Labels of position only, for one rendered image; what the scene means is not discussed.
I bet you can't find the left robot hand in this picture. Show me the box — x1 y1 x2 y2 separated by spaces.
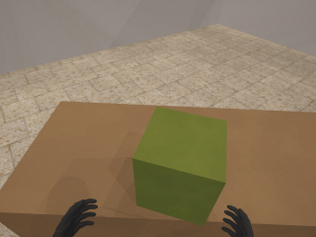
52 198 98 237

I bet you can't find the right robot hand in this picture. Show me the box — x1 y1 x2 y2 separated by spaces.
221 204 254 237

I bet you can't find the pedestal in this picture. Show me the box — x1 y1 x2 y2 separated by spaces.
0 101 316 237

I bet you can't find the carton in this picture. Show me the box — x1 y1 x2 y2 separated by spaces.
132 107 227 226

